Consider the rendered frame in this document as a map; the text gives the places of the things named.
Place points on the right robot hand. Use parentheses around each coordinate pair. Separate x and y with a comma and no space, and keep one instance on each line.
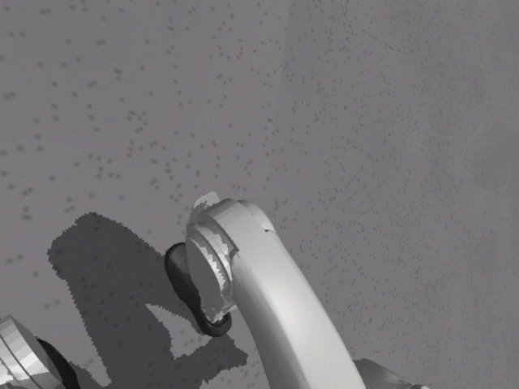
(376,376)

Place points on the right robot foot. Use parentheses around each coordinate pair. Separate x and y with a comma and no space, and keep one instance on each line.
(179,276)

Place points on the left robot foot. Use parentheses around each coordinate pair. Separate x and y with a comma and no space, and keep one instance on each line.
(69,378)

